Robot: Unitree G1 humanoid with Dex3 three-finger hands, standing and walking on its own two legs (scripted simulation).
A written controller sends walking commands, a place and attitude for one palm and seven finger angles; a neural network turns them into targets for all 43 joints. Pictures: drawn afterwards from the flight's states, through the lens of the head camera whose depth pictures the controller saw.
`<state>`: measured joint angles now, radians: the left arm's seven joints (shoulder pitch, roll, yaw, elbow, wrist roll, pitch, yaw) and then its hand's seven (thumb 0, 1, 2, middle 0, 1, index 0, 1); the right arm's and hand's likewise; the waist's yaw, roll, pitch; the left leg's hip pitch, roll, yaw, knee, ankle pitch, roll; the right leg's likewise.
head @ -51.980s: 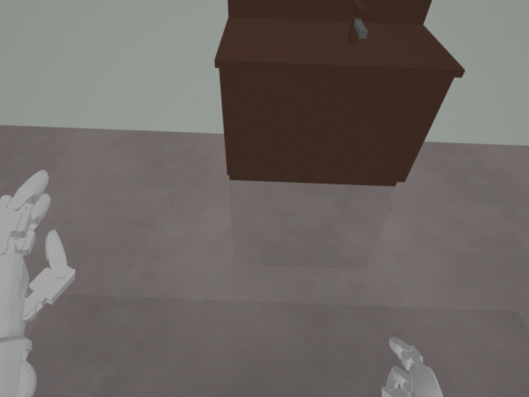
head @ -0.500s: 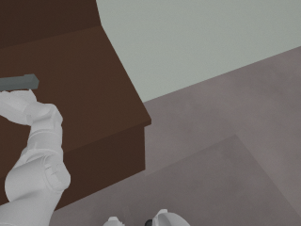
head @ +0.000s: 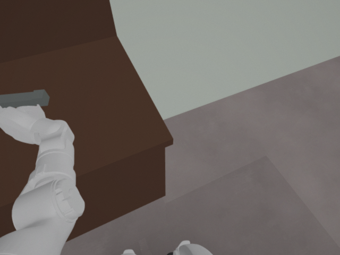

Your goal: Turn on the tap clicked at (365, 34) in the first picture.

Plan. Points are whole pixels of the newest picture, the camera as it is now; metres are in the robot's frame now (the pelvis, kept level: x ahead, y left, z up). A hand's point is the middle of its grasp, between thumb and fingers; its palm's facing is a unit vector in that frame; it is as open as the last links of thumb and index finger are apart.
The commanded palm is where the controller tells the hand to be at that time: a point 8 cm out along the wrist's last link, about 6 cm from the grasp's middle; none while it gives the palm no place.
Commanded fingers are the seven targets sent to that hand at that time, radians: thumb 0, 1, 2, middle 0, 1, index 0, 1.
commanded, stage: lift the hand up off the lever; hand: left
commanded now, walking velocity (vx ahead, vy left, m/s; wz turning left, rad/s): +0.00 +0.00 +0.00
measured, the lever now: (40, 98) +0.50 +0.27 +0.09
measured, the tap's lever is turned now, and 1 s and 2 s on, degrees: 74 78 82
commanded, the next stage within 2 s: draw the hand back beside the body in 1.34 s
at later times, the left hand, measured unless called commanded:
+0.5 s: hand (39, 103) +0.48 +0.26 +0.09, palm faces +0.87 -0.47 -0.13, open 7.8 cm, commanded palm +0.44 +0.29 +0.13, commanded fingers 0.00 0.90 0.90 -0.15 -0.15 -0.15 -0.15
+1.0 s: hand (36, 98) +0.47 +0.26 +0.10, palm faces +0.87 -0.49 -0.12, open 7.8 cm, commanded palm +0.43 +0.29 +0.15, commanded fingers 0.00 0.90 0.90 -0.15 -0.15 -0.15 -0.15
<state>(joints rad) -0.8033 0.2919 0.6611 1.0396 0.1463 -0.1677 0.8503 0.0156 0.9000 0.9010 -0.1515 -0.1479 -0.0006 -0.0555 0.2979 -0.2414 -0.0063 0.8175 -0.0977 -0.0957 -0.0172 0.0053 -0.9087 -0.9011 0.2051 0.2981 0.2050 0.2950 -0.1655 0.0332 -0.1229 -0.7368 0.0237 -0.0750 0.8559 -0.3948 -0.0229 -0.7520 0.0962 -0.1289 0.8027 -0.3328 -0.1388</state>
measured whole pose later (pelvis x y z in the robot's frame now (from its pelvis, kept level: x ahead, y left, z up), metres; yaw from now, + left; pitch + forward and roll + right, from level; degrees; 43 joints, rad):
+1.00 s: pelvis +0.00 +0.02 +0.01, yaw -1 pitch +12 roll +0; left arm -0.85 0.24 0.68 1.01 0.18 -0.06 0.86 0.02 0.90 0.90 -0.09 -0.09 -0.15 -0.15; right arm 0.28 -0.22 -0.02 0.83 -0.11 -0.08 -0.01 0.01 -0.91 -0.90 0.21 0.30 0.21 0.29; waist -0.16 0.04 -0.11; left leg -0.64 0.02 -0.05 0.79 -0.37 -0.02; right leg -0.66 0.09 -0.10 0.73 -0.30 -0.11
